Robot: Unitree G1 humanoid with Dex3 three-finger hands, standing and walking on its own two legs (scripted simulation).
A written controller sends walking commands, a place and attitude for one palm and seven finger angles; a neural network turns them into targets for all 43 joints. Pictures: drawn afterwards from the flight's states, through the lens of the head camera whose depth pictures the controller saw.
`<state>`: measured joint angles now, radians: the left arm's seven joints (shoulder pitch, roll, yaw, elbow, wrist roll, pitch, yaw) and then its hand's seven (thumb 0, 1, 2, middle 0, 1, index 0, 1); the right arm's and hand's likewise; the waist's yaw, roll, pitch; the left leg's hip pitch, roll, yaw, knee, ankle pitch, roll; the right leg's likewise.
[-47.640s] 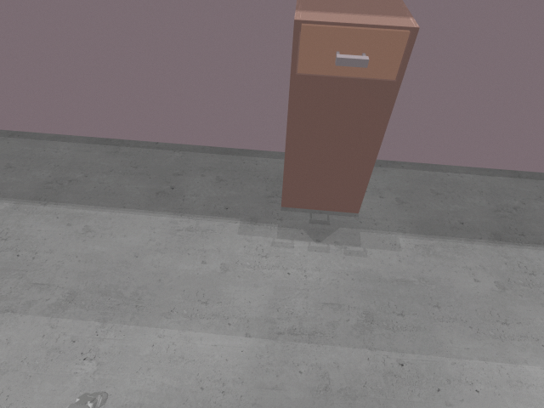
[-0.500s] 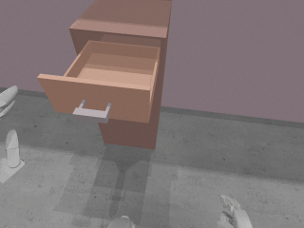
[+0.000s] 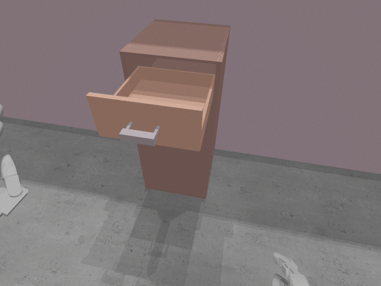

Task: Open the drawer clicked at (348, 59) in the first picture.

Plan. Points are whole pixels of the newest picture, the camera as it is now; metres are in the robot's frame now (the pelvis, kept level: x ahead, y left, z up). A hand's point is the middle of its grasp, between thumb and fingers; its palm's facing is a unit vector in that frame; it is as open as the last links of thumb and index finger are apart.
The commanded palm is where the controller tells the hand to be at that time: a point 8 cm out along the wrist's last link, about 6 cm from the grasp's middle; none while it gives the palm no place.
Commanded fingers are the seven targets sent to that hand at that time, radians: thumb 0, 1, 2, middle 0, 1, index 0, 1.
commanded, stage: stop stepping back and stand still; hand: left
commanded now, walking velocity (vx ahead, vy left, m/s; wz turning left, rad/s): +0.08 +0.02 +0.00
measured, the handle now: (141, 131) +0.53 +0.18 +0.03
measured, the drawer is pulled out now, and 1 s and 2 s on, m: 0.30 0.30 0.30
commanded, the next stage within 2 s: let the arm hang, fingers relaxed in 0.20 s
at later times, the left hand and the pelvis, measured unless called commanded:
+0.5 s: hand (98, 275) +0.18 +0.22 -0.09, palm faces +0.05 -0.94 -0.34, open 7.4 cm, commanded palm none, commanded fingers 0.00 0.90 0.90 -0.20 -0.30 -0.20 -0.30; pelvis +0.01 +0.00 -0.01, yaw +2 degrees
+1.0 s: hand out of the picture -0.03 +0.20 -0.16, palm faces +0.06 -0.96 -0.26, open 7.3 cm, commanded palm none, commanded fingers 0.00 0.90 0.90 -0.20 -0.30 -0.20 -0.30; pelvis +0.00 +0.00 +0.01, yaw +1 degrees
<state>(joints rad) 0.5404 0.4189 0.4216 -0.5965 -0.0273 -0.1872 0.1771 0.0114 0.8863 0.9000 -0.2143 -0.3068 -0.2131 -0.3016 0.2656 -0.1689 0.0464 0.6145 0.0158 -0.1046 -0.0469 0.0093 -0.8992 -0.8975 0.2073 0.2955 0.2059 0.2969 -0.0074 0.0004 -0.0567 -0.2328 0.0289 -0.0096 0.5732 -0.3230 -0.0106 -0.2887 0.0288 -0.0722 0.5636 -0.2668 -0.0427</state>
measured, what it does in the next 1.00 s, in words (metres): stands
